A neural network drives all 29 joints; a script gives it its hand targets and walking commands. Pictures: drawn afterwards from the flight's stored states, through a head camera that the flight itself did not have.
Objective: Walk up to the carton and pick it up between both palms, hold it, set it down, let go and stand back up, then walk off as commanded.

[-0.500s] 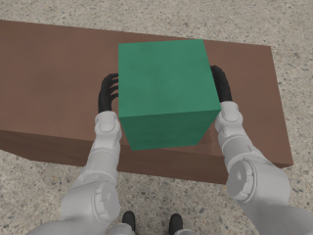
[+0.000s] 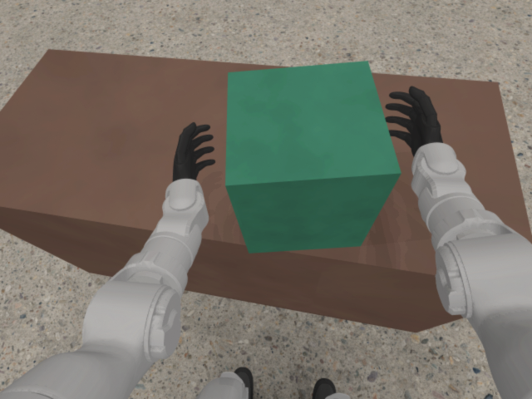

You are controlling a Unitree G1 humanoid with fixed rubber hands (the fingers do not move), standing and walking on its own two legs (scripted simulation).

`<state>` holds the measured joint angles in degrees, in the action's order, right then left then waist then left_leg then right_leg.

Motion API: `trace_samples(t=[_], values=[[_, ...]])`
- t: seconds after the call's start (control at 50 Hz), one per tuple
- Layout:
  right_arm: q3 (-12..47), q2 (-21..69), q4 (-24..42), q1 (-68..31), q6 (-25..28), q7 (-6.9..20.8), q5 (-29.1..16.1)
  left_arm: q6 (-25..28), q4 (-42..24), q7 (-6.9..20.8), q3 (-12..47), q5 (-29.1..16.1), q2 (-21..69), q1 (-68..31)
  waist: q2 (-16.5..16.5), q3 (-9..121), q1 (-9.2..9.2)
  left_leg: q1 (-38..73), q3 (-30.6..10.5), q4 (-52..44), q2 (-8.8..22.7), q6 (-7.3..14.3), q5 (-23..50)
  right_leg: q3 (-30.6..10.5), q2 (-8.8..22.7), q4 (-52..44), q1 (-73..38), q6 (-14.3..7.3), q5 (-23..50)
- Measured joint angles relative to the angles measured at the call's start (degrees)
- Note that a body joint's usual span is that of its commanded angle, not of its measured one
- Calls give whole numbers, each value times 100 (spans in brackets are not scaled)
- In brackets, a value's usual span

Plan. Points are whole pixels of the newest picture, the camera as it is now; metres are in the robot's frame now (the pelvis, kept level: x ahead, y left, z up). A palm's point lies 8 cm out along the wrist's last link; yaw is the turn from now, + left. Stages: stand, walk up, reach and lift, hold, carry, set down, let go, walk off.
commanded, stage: set down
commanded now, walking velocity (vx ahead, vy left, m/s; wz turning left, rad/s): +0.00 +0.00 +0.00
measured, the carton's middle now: (301, 168) +0.46 +0.02 +0.00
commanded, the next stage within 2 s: none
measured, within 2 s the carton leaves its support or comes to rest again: neither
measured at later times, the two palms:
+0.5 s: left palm (165, 144) +0.41 +0.21 +0.11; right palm (459, 99) +0.50 -0.17 +0.14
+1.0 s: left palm (148, 136) +0.40 +0.22 +0.13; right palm (477, 95) +0.48 -0.18 +0.16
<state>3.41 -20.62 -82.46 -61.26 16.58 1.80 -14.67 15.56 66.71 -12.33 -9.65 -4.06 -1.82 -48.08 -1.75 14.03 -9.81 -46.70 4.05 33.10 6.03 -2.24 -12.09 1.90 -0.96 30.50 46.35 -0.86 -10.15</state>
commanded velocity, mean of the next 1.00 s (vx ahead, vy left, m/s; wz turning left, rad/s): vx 0.00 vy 0.00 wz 0.00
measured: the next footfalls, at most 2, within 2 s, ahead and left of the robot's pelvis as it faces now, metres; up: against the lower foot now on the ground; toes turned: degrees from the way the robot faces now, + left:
none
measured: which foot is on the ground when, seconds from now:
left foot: down 0.00-1.00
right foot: down 0.00-1.00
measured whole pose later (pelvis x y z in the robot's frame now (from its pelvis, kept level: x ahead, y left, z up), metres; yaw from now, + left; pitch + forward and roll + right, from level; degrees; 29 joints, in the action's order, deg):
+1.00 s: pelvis +0.00 -0.01 +0.02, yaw +2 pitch +15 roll -1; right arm 5.6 -26.2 -70.3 -60.1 -3.0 6.3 -22.2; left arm -14.3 41.5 -10.9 -8.7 -3.9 -6.9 -46.0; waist 0.8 10.0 -6.7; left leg -30.6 1.3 23.6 5.2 -3.4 -8.0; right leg 2.7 -1.5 22.1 29.8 -1.7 -7.5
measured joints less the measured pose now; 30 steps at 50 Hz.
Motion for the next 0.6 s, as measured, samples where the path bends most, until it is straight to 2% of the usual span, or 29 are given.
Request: trace_samples(t=[0.06, 0.16, 0.28, 0.4, 0.6], values=[[131, -149, -64, -46, -67, 113, -212, -62, -19, 32, 192, -275, -118, -47, 70, 3, 37, -46, -18, 48, -10, -12, 1, 4, 7, 102, 66, -13, -35], [389, -318, 295, -85, -271, 232, -618, -241, -248, 18, 420, -598, -300, -195, 194, 151, 79, -240, -24, 129, 7, -33, 14, -17, -16, 221, 288, -38, -35], [566, -471, 278, -367, -585, 419, -904, -728, -485, 38, 442, -509, -312, -390, 176, 164, 30, -178, -56, 84, 7, -47, 77, -12, -32, 173, 214, -53, 21], [521, -578, 409, -438, -917, 429, -863, -1198, -665, 44, 290, -512, -312, -454, 136, 160, -34, 32, -85, -24, -13, -58, 138, -6, -30, 101, 12, -62, 57], [313, -500, 763, -540, -1476, 353, -798, -1834, -1157, 64, 218, -575, -611, -569, 220, 120, 86, 438, -173, -358, -44, -102, 309, 41, -38, -163, -397, -101, 157]])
